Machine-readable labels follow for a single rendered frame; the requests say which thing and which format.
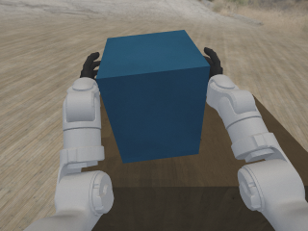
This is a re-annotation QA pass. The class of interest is left robot hand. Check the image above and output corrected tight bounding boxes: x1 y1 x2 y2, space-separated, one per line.
80 52 101 82

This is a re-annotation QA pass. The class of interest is carton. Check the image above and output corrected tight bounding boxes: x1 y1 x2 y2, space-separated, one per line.
95 30 211 164

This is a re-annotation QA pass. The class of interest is left robot upper arm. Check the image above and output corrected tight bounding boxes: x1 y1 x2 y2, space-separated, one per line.
23 170 115 231

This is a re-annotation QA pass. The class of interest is robot left forearm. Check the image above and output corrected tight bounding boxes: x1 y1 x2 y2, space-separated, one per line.
54 77 105 209

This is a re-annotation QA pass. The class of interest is right robot hand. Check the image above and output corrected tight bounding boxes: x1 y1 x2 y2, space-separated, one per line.
203 47 223 82

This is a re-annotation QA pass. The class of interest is robot right forearm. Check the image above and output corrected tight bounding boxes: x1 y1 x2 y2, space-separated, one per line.
206 74 305 198

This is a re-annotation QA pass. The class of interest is pedestal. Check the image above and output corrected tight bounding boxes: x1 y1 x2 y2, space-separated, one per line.
81 93 308 231

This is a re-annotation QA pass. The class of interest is right robot upper arm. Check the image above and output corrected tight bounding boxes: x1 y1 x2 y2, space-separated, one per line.
237 158 308 231

